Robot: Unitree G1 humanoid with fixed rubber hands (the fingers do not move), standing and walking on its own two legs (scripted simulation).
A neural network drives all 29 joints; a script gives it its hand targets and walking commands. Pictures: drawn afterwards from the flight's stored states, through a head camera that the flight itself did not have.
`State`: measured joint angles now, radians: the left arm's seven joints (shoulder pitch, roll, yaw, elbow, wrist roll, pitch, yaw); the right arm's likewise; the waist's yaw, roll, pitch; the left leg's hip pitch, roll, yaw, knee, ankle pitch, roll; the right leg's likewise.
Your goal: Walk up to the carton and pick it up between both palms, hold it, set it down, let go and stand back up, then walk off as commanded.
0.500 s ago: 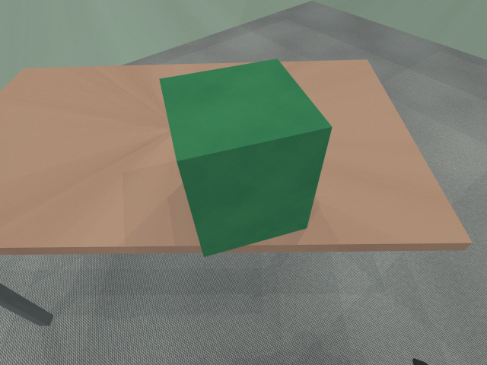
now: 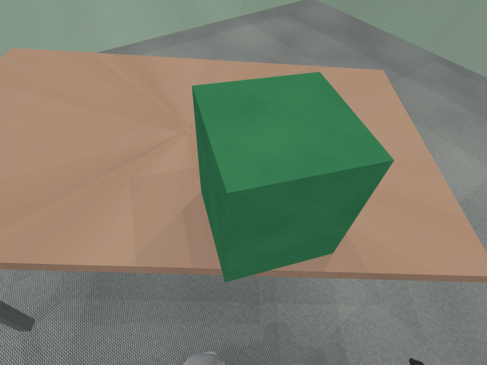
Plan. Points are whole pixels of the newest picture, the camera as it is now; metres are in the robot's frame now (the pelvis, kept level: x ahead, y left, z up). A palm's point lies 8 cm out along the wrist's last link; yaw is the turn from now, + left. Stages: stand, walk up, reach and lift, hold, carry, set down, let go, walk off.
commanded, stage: walk up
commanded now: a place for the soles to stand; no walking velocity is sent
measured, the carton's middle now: (271, 179) +0.41 -0.02 +0.07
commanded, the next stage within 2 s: none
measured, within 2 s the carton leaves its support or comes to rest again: neither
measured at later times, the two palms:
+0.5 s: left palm out of the picture +0.04 +0.27 -0.12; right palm out of the picture +0.07 -0.32 -0.10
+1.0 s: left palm out of the picture +0.11 +0.25 -0.09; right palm out of the picture +0.08 -0.33 -0.11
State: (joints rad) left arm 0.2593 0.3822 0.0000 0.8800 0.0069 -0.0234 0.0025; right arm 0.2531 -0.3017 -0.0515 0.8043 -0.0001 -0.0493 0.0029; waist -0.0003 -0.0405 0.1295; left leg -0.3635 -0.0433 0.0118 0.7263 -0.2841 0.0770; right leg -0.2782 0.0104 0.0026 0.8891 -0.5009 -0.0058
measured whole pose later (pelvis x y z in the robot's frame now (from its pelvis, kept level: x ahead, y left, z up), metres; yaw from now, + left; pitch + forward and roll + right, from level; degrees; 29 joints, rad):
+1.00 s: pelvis +0.00 -0.06 +0.00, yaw +1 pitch -4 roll +1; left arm 0.10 0.37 0.00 0.94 0.02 -0.03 0.00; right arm 0.25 -0.30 -0.03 0.83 0.00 -0.01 0.00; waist 0.00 0.00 0.09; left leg -0.29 -0.03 -0.01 0.69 -0.33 0.01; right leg -0.28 0.01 -0.03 0.72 -0.38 -0.05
